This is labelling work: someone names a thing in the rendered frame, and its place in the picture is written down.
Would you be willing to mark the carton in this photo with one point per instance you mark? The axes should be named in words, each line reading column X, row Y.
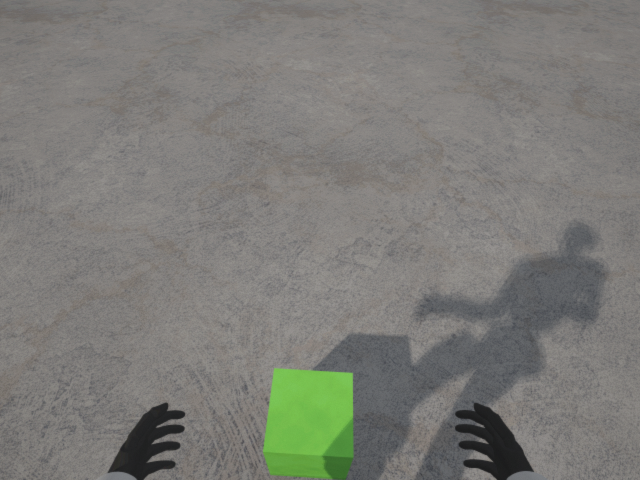
column 309, row 431

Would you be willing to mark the right robot hand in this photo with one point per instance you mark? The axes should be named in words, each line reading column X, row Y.
column 502, row 448

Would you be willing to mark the left robot hand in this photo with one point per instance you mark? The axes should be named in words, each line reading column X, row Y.
column 138, row 448

